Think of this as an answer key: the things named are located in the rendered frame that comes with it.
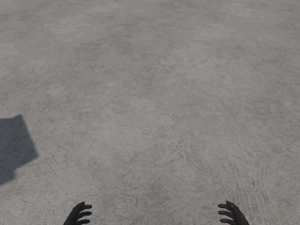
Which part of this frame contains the robot right hand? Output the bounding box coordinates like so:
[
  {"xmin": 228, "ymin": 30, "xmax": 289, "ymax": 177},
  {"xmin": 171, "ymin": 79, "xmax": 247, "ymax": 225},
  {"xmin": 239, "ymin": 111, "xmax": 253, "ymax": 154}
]
[{"xmin": 218, "ymin": 201, "xmax": 249, "ymax": 225}]

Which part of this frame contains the robot left hand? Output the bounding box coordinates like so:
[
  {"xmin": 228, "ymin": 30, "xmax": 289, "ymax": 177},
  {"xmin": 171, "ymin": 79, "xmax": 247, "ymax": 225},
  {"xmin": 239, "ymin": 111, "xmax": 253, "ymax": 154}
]
[{"xmin": 63, "ymin": 202, "xmax": 92, "ymax": 225}]

